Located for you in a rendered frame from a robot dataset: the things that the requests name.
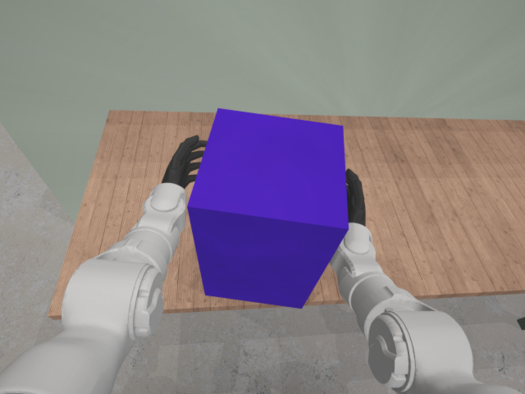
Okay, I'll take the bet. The robot left hand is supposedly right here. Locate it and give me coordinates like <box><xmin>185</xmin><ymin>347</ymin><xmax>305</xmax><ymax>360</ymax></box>
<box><xmin>161</xmin><ymin>135</ymin><xmax>207</xmax><ymax>188</ymax></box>

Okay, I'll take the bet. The carton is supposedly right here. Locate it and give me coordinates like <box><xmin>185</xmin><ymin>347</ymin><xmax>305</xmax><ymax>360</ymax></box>
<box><xmin>187</xmin><ymin>108</ymin><xmax>349</xmax><ymax>309</ymax></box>

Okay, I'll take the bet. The robot right hand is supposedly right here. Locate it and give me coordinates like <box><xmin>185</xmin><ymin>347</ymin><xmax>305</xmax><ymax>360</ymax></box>
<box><xmin>345</xmin><ymin>168</ymin><xmax>366</xmax><ymax>226</ymax></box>

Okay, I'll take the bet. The robot left forearm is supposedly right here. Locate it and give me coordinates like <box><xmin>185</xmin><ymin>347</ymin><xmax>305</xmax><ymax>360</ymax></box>
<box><xmin>62</xmin><ymin>183</ymin><xmax>187</xmax><ymax>325</ymax></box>

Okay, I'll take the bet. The robot left upper arm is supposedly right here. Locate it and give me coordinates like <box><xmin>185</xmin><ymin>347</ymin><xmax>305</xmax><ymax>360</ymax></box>
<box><xmin>0</xmin><ymin>259</ymin><xmax>163</xmax><ymax>394</ymax></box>

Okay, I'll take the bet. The robot right upper arm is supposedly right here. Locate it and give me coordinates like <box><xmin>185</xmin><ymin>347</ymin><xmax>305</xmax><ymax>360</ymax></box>
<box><xmin>368</xmin><ymin>311</ymin><xmax>522</xmax><ymax>394</ymax></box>

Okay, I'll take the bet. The table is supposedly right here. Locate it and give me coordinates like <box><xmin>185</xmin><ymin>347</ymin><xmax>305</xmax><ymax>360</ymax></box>
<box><xmin>48</xmin><ymin>110</ymin><xmax>525</xmax><ymax>330</ymax></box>

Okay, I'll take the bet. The robot right forearm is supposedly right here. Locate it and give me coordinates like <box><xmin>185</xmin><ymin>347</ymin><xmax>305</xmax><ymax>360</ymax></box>
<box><xmin>330</xmin><ymin>222</ymin><xmax>473</xmax><ymax>369</ymax></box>

